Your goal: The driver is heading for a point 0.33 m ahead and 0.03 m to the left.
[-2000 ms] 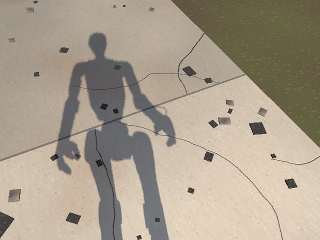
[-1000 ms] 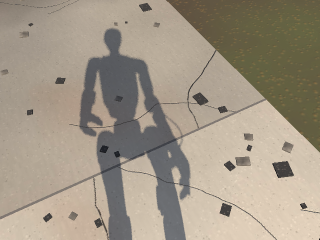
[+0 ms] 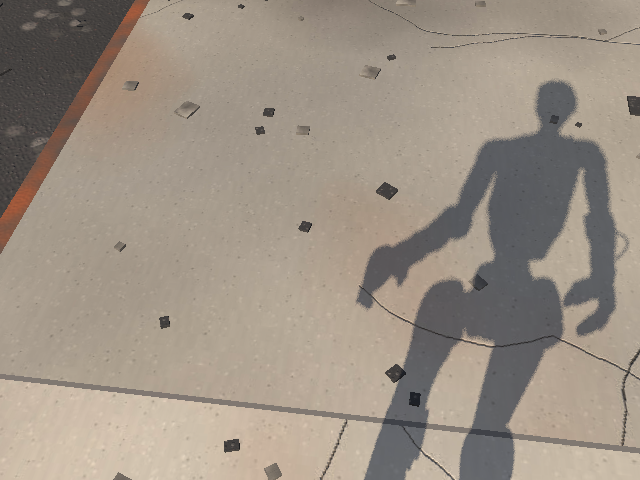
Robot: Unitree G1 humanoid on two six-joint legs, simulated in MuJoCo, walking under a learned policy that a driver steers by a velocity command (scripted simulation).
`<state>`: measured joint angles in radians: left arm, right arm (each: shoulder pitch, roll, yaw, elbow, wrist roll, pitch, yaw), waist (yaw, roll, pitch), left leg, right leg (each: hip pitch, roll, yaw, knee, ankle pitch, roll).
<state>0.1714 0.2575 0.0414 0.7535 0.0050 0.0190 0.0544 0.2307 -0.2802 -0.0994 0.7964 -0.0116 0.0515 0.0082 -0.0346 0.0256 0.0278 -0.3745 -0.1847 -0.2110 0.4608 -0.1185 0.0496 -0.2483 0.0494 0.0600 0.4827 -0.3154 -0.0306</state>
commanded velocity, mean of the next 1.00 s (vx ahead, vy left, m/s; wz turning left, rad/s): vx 0.22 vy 0.00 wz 0.28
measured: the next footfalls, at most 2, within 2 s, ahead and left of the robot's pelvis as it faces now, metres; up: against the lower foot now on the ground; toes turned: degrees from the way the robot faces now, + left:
left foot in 0.52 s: +0.05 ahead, +0.14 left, +0.00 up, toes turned +20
right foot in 0.96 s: +0.36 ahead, +0.07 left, +0.00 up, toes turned +11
